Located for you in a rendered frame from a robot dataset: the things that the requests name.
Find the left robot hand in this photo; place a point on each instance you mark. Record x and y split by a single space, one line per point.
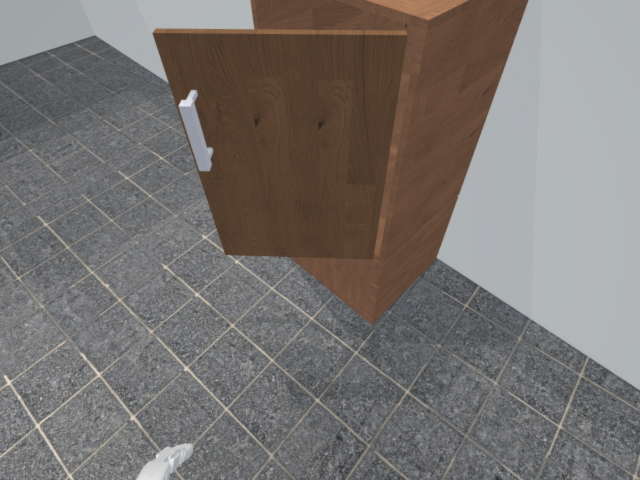
166 462

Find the cupboard door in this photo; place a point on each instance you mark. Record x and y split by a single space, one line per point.
301 123

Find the handle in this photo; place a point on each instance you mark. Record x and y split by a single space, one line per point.
194 131

